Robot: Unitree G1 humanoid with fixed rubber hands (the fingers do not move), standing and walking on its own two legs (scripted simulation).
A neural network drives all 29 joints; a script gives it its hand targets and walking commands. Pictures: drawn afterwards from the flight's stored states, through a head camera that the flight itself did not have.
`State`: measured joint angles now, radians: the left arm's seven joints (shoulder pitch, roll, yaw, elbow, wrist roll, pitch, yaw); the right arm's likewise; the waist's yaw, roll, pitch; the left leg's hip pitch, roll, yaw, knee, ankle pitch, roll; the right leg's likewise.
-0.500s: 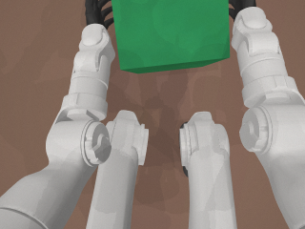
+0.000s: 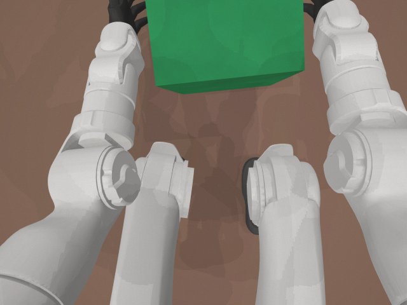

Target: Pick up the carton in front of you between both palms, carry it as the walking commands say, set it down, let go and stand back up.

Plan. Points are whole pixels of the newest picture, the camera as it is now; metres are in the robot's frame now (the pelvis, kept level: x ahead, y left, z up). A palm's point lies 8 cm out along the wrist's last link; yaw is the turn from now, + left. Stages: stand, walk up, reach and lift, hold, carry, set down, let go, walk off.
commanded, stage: set down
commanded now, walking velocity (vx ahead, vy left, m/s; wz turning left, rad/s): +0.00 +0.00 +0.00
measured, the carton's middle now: (222, 30) +0.52 -0.02 -0.24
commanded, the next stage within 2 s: let go in 1.56 s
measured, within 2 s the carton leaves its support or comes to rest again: neither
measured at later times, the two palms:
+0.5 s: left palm (109, 35) +0.50 +0.17 -0.18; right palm (354, 13) +0.52 -0.23 -0.19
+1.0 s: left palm out of the picture +0.52 +0.16 -0.02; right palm out of the picture +0.54 -0.22 -0.02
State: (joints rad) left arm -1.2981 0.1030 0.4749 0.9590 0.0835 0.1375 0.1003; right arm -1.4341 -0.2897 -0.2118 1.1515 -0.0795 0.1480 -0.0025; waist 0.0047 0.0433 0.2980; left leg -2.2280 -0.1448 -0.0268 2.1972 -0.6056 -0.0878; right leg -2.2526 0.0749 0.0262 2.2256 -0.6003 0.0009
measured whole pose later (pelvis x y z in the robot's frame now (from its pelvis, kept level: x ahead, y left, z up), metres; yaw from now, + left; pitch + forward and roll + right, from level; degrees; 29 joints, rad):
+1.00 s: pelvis +0.00 +0.00 +0.09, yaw +0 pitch +44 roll +3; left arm -1.14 0.16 0.27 0.83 -0.10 0.13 0.18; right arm -1.28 -0.43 -0.15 1.05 0.08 0.12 0.01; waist 0.04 0.01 0.04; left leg -2.10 -0.07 0.00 1.86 -0.54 -0.03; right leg -2.12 0.04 0.03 1.88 -0.54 -0.01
